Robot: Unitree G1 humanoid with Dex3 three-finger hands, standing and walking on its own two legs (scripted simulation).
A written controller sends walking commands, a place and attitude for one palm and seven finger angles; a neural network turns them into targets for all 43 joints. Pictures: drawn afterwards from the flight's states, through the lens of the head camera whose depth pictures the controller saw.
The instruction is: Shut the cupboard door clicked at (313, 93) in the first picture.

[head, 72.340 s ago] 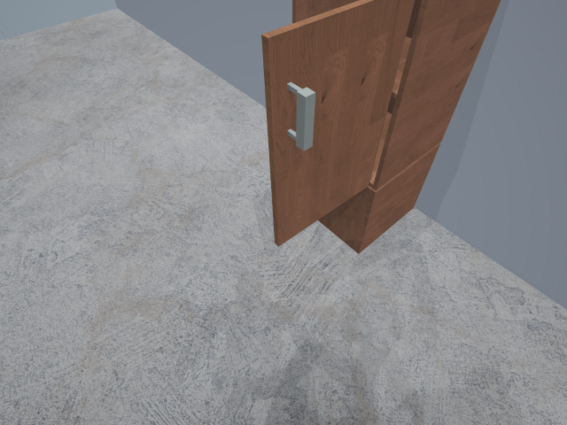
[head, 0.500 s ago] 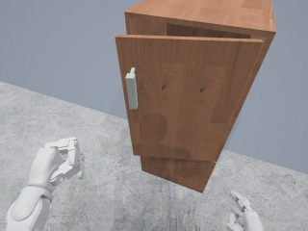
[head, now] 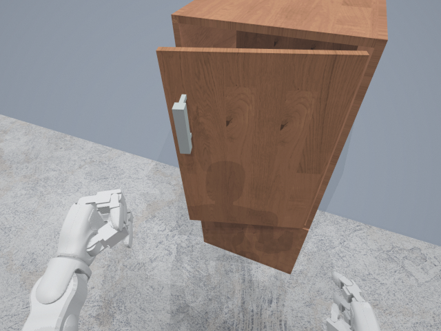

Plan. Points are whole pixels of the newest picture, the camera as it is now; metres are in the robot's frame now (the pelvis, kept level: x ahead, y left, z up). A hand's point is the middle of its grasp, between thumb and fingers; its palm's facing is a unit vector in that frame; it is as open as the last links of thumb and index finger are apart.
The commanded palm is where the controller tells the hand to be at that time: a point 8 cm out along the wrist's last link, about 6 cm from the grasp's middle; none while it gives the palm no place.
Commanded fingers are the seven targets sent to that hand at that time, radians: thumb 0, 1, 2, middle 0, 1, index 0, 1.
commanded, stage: bring the fist close to the handle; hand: left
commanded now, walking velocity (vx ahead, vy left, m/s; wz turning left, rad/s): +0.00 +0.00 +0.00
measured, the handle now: (184, 124) +0.51 +0.13 +0.11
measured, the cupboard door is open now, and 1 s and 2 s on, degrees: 17 17 10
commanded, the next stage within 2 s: push the door shut along its arc in 1.22 s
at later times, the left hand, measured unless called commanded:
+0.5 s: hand (169, 182) +0.34 +0.13 +0.11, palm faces -0.04 -1.00 -0.01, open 3.1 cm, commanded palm +0.33 +0.18 +0.12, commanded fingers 0.00 0.90 0.90 -1.30 -1.50 -1.30 -1.50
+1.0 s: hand (191, 155) +0.41 +0.10 +0.12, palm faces -0.01 -1.00 +0.00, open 3.1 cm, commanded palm +0.38 +0.15 +0.12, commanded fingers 0.00 0.90 0.90 -1.30 -1.50 -1.30 -1.50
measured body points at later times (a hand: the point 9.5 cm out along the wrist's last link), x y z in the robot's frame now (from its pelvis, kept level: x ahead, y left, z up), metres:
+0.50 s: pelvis +0.01 +0.01 +0.00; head +0.02 -0.01 +0.45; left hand +0.34 +0.18 +0.11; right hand +0.17 -0.23 -0.09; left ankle +0.03 +0.12 -0.72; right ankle +0.00 -0.09 -0.72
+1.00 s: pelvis +0.01 +0.00 +0.00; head +0.02 -0.01 +0.45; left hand +0.40 +0.15 +0.12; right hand +0.12 -0.24 -0.11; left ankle +0.03 +0.12 -0.72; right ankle +0.00 -0.09 -0.72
